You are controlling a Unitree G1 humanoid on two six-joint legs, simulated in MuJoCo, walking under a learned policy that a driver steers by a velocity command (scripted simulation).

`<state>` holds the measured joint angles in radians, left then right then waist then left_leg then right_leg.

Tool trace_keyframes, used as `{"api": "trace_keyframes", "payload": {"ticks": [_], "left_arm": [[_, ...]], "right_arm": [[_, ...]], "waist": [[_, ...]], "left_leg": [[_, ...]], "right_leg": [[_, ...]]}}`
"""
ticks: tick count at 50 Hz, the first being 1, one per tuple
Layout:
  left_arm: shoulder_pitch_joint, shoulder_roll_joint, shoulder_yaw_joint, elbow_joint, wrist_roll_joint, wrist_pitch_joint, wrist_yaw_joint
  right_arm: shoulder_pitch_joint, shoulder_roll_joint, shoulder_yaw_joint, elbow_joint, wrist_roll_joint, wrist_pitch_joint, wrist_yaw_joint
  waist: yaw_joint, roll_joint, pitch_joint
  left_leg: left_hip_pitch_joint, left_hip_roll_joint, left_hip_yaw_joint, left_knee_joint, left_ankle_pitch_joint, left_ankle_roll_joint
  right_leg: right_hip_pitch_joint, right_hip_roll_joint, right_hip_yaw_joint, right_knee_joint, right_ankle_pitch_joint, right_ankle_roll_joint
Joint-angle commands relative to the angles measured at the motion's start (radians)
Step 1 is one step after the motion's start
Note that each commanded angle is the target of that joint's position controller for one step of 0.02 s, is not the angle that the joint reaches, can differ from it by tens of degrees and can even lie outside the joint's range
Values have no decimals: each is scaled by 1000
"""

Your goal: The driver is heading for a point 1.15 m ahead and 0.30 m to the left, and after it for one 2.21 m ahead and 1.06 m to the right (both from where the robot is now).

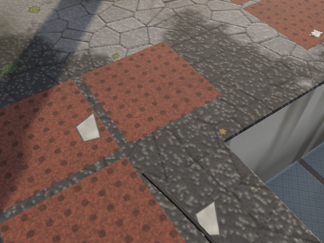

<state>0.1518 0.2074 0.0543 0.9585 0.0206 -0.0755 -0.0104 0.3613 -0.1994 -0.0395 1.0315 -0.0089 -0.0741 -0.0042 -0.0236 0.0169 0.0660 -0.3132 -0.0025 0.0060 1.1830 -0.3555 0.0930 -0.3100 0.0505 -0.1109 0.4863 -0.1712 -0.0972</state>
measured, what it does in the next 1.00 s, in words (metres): walks ahead, turning left: left foot, then right foot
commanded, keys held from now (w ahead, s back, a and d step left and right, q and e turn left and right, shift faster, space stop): w+q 0.62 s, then w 0.38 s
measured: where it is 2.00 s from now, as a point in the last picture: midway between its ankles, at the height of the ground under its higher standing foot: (105, 135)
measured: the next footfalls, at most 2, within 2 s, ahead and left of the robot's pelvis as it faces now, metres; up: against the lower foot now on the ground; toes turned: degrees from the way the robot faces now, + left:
left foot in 0.44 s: +0.37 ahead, +0.12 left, +0.00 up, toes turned +16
right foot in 1.00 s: +0.72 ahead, +0.08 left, +0.00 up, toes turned +21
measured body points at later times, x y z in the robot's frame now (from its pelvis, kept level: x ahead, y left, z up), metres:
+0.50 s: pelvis +0.26 +0.05 -0.01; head +0.30 +0.06 +0.43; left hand +0.19 +0.29 -0.16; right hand +0.46 -0.16 -0.13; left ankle +0.33 +0.11 -0.73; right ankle +0.10 -0.08 -0.65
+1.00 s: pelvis +0.54 +0.10 -0.01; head +0.57 +0.11 +0.44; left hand +0.65 +0.39 -0.11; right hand +0.58 -0.17 -0.15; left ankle +0.33 +0.11 -0.73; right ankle +0.69 +0.06 -0.74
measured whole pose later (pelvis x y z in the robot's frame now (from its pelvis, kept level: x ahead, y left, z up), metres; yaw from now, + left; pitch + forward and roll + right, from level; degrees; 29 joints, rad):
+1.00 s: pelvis +0.54 +0.10 -0.01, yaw +23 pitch +1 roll +1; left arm 0.03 0.22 0.02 0.77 0.03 -0.07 -0.02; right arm 0.46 -0.24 -0.05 0.98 -0.02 -0.07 -0.01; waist -0.07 -0.01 0.04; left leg 0.09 -0.11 -0.10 0.41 -0.45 0.10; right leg -0.46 0.01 -0.06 0.51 -0.09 -0.08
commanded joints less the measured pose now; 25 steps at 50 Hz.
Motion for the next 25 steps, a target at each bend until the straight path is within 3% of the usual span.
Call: {"api": "trace_keyframes", "payload": {"ticks": [1,5,11,15,18,20,21,22,23,24,25], "left_arm": [[115,30,1,16,-4,-18,9],[189,91,10,39,1,-41,17],[262,82,-1,45,-1,-42,26],[341,100,2,73,3,-36,41],[333,128,8,80,5,-28,56],[314,152,16,76,9,-14,60],[305,163,20,67,6,-5,57],[271,164,19,34,4,-4,49],[294,70,2,-37,-16,-10,25],[187,138,18,-73,-5,-23,16],[116,126,14,-105,-8,-36,10]], "right_arm": [[67,-38,-16,-38,-19,16,11],[-27,-44,-25,-76,-16,46,25],[-244,-28,-9,-154,-8,41,38],[-360,-26,0,-213,-15,37,41],[-342,-41,-9,-229,-21,35,37],[-218,-68,-27,-198,-21,31,29],[-99,-93,-42,-164,-26,25,26],[54,-162,-70,-124,-42,20,20],[87,-278,-102,-138,-43,25,9],[73,-277,-100,-140,-9,42,12],[3,-255,-93,-142,-3,46,6]], "waist": [[-8,-63,-24],[-14,-68,12],[32,-65,47],[73,-65,55],[44,-80,28],[-11,-104,-49],[-62,-101,-116],[-138,-56,-199],[-98,175,-292],[-104,87,-329],[-73,40,-176]], "left_leg": [[-189,82,-57,11,60,-8],[-269,90,-47,-65,168,-32],[-327,86,18,-362,356,-45],[-335,64,90,-505,324,-8],[-269,9,138,-570,204,41],[-122,-62,174,-593,120,87],[30,-90,166,-653,134,115],[278,-9,18,-703,103,170],[581,301,-494,-763,94,327],[605,352,-746,-897,114,363],[499,332,-573,-912,161,329]], "right_leg": [[136,-281,299,-308,114,-109],[125,-257,178,-369,165,-91],[213,-234,35,-381,292,-56],[366,-283,-14,-334,439,-54],[460,-306,-61,-207,733,-44],[474,-309,-95,9,962,-35],[421,-299,-111,193,924,-21],[220,-276,-120,460,701,9],[-209,-89,-122,864,-99,66],[-368,-13,109,993,-314,71],[-456,-88,147,956,-223,63]]}}
Keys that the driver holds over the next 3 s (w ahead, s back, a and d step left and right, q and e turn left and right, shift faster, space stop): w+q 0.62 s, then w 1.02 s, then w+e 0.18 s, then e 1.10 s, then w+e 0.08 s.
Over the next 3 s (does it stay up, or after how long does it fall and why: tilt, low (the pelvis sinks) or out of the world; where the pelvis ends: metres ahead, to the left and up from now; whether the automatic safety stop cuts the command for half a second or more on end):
stays up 1.07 0.38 0.01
